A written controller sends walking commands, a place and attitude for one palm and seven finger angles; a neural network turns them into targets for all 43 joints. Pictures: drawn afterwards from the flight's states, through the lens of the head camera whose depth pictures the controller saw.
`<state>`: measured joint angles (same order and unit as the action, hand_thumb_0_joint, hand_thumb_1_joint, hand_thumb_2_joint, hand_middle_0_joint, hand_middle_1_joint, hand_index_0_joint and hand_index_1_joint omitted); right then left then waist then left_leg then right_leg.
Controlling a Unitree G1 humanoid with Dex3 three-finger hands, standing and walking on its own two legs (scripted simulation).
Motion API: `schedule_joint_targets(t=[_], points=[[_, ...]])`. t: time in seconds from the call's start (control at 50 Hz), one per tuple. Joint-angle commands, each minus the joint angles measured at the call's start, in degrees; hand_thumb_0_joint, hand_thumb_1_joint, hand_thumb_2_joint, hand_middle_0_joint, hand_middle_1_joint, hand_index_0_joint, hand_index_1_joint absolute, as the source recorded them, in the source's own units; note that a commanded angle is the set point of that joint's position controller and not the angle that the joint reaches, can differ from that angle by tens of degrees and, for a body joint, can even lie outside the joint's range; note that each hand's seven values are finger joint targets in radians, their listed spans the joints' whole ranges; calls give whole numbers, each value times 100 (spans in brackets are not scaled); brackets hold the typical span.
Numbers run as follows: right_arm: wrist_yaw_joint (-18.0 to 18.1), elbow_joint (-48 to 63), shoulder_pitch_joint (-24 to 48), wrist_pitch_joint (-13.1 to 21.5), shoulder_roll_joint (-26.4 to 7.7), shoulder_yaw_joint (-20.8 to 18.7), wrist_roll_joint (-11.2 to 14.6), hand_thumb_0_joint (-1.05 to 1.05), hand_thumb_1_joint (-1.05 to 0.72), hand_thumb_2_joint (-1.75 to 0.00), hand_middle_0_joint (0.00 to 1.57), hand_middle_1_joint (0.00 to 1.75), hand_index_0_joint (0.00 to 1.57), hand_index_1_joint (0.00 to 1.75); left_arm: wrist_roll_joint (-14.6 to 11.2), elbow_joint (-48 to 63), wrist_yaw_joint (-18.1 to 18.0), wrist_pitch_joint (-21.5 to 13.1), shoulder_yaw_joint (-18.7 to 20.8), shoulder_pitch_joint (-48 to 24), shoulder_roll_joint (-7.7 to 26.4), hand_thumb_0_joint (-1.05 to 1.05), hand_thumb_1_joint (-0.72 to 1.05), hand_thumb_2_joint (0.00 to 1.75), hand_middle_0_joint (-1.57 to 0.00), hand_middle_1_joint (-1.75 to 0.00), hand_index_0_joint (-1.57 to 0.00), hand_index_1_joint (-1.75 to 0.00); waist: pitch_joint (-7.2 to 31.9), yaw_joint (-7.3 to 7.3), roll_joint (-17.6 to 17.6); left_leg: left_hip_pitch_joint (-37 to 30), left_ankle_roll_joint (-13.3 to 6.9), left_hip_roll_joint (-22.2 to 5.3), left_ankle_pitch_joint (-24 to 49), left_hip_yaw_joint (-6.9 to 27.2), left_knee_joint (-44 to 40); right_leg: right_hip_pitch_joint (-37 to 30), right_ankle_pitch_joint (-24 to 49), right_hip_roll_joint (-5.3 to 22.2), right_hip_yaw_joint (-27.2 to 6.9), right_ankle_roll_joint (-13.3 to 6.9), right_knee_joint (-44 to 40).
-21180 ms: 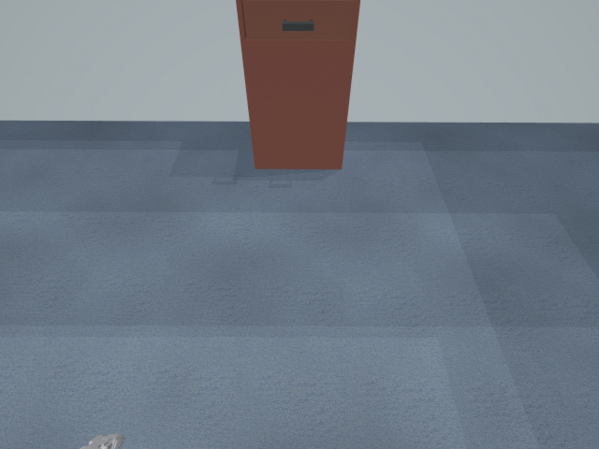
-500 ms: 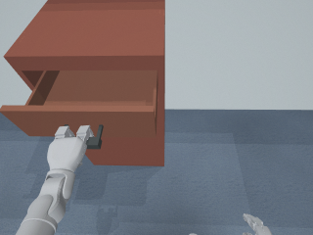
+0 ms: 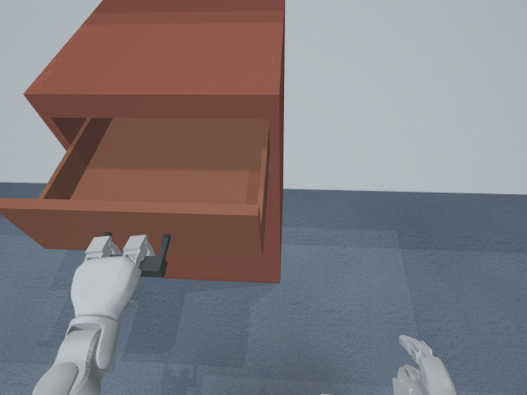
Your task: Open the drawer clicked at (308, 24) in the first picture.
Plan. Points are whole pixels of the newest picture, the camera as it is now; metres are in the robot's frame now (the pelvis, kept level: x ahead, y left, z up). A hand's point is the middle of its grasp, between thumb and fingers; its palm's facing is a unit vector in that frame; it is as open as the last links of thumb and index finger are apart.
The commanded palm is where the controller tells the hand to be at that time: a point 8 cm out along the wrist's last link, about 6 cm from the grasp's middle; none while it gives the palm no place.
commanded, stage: pull the drawer open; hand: left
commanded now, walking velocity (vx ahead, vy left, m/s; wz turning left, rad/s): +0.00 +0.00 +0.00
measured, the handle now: (131, 252) +0.33 +0.25 +0.00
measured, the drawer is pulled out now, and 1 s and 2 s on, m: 0.21 0.30 0.30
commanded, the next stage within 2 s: open the thumb to release the handle in 0.94 s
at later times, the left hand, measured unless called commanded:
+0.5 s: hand (114, 324) +0.22 +0.24 -0.02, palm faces -0.03 -0.06 -1.00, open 6.1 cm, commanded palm +0.18 +0.25 +0.04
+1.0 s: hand (105, 352) +0.18 +0.24 -0.01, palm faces -0.04 -0.06 -1.00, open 6.1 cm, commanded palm +0.14 +0.25 +0.04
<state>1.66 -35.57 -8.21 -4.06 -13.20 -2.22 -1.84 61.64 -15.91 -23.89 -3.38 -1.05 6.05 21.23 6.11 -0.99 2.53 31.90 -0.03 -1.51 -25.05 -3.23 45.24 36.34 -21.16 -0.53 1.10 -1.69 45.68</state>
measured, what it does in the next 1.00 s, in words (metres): stands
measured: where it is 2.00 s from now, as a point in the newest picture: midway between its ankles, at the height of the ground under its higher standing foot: outside the picture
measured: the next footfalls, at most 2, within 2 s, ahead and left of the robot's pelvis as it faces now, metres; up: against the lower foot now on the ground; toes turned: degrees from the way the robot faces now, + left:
none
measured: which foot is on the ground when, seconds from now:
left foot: down 0.00-1.00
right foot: down 0.00-1.00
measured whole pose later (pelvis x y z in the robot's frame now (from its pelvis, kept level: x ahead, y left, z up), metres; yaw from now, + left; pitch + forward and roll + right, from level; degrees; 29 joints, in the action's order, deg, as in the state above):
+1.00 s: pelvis +0.01 +0.00 -0.02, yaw -1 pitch +14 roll +1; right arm -1.5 -31.2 -6.5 -5.0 -12.9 -1.2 -3.5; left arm 60.0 6.4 -28.3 -6.1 2.1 33.7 22.4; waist 7.1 -2.2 1.6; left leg 36.3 0.1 -2.0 -29.8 -4.4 52.7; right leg 41.8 -25.6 -1.0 -0.2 -1.8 53.9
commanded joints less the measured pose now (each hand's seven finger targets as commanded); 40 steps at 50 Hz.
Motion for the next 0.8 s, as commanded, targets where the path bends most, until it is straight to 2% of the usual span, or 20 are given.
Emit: schedule_joint_targets(t=[0.0, 0.06, 0.1, 0.14, 0.16, 0.22, 0.26, 0.34, 0.36, 0.38, 0.42, 0.48, 0.56, 0.58, 0.6, 0.62, 0.66, 0.7, 0.74, 0.78], points=[[50, 812, 437, 260, -691, -238, -37, 0, -90, -90, 20, 30, 20, 30, -126, 1513, -385, -57, 813, 97, 1045, 0, 90, 90, -40, -135, -40, -135, 1605, -252, -45, -542, -102, 309, 2252, 132, -372, -1311, 2222, -82, -80, -98, -410], [36, 793, 459, 279, -683, -242, -41, 0, -90, -90, 20, 30, 20, 30, -120, 1658, -444, -67, 798, 182, 997, 0, 90, 90, -40, -135, -40, -135, 1495, -204, -133, -483, -110, 313, 2084, 123, -317, -1190, 2181, -74, -99, -85, -394], [54, 809, 502, 273, -700, -243, -48, 0, -90, -90, 20, 30, 20, 30, -94, 1721, -489, -71, 964, 290, 1139, 0, 90, 90, -40, -135, -40, -135, 1470, -241, -102, -449, -96, 309, 2053, 146, -311, -1148, 2048, -87, -95, -106, -358], [52, 797, 496, 277, -678, -250, -60, 0, -90, -90, 20, 30, 20, 30, -86, 1733, -538, -53, 976, 431, 1128, 0, 90, 90, -40, -135, -40, -135, 1503, -251, -99, -459, -101, 321, 1946, 122, -274, -1116, 1999, -73, -102, -94, -348], [53, 778, 510, 276, -682, -239, -54, 0, -90, -90, 20, 30, 20, 30, -93, 1706, -547, -47, 943, 381, 1097, 0, 90, 90, -40, -135, -40, -135, 1361, -201, -125, -404, -104, 328, 1853, 122, -259, -1038, 1970, -75, -108, -90, -362], [73, 791, 541, 257, -674, -235, -65, 0, -90, -90, 20, 30, 20, 30, -84, 1783, -579, -33, 1084, 581, 1210, 0, 90, 90, -40, -135, -40, -135, 1478, -284, -145, -403, -100, 337, 1858, 126, -246, -1112, 1992, -69, -141, -95, -325], [70, 795, 575, 257, -666, -230, -55, 0, -90, -90, 20, 30, 20, 30, -101, 1889, -583, -15, 955, 556, 1092, 0, 90, 90, -40, -135, -40, -135, 1447, -254, -31, -417, -97, 338, 1799, 122, -233, -1030, 1916, -69, -135, -95, -325], [38, 870, 623, 262, -637, -210, -44, 0, -90, -90, 20, 30, 20, 30, -144, 2005, -579, 34, 945, 1178, 998, 0, 90, 90, -40, -135, -40, -135, 1385, -331, -142, -394, -87, 324, 1921, 148, -227, -1073, 1992, -83, -96, -102, -277], [35, 887, 660, 263, -642, -201, -47, 0, -90, -90, 20, 30, 20, 30, -162, 2111, -569, 47, 903, 1191, 970, 0, 90, 90, -40, -135, -40, -135, 1365, -300, -178, -379, -98, 327, 1840, 130, -212, -1069, 1997, -67, -120, -89, -309], [35, 889, 654, 268, -643, -198, -57, 0, -90, -90, 20, 30, 20, 30, -158, 2149, -574, 39, 1014, 1232, 1071, 0, 90, 90, -40, -135, -40, -135, 1380, -326, -194, -374, -96, 325, 1862, 135, -219, -1100, 2035, -69, -125, -93, -287], [22, 945, 693, 266, -616, -173, -63, 0, -90, -90, 20, 30, 20, 30, -168, 2302, -572, 30, 1004, 1634, 1021, 0, 90, 90, -40, -135, -40, -135, 1463, -376, -101, -417, -87, 324, 1962, 133, -205, -1148, 2123, -60, -154, -100, -256], [9, 971, 721, 261, -613, -163, -56, 0, -90, -90, 20, 30, 20, 30, -208, 2369, -572, 13, 1095, 1918, 1049, 0, 90, 90, -40, -135, -40, -135, 1268, -373, -223, -329, -96, 322, 1854, 136, -177, -1060, 2031, -74, -154, -101, -252], [-48, 1024, 693, 264, -599, -161, -103, 0, -90, -90, 20, 30, 20, 30, -161, 2643, -635, -60, 1012, 2262, 937, 0, 90, 90, -40, -135, -40, -135, 1317, -391, 3, -400, -83, 311, 2040, 140, -91, -936, 2104, -76, -162, -113, -140], [-74, 1034, 688, 258, -600, -156, -105, 0, -90, -90, 20, 30, 20, 30, -174, 2683, -641, -59, 942, 2322, 881, 0, 90, 90, -40, -135, -40, -135, 1263, -370, -26, -378, -83, 310, 1993, 155, -73, -890, 2036, -77, -133, -112, -129], [-75, 1048, 695, 242, -619, -162, -116, 0, -90, -90, 20, 30, 20, 30, -183, 2767, -662, -75, 1052, 2297, 972, 0, 90, 90, -40, -135, -40, -135, 1288, -360, -73, -368, -85, 300, 2059, 167, -47, -884, 2088, -74, -157, -121, -111], [-81, 1056, 687, 239, -605, -160, -128, 0, -90, -90, 20, 30, 20, 30, -169, 2793, -688, -84, 1125, 2462, 1015, 0, 90, 90, -40, -135, -40, -135, 1360, -409, -74, -380, -86, 312, 2026, 151, -18, -898, 2108, -75, -187, -113, -92], [-109, 1080, 648, 233, -605, -165, -143, 0, -90, -90, 20, 30, 20, 30, -170, 2876, -718, -113, 1056, 2633, 927, 0, 90, 90, -40, -135, -40, -135, 1346, -396, -134, -345, -88, 312, 2065, 160, 34, -838, 2150, -73, -177, -110, -39], [-120, 1090, 654, 210, -616, -160, -147, 0, -90, -90, 20, 30, 20, 30, -177, 2975, -752, -146, 1174, 2739, 1033, 0, 90, 90, -40, -135, -40, -135, 1342, -403, -92, -330, -73, 309, 2147, 179, 72, -808, 2208, -74, -215, -126, 10], [-161, 1134, 643, 215, -601, -159, -166, 0, -90, -90, 20, 30, 20, 30, -189, 3117, -789, -182, 1143, 3098, 989, 0, 90, 90, -40, -135, -40, -135, 1389, -458, 34, -375, -67, 311, 2213, 177, 127, -755, 2197, -68, -239, -128, 67], [-189, 1157, 635, 193, -604, -158, -164, 0, -90, -90, 20, 30, 20, 30, -187, 3167, -824, -214, 1194, 3300, 1006, 0, 90, 90, -40, -135, -40, -135, 1333, -468, -46, -313, -65, 302, 2243, 193, 172, -682, 2177, -83, -242, -131, 115]])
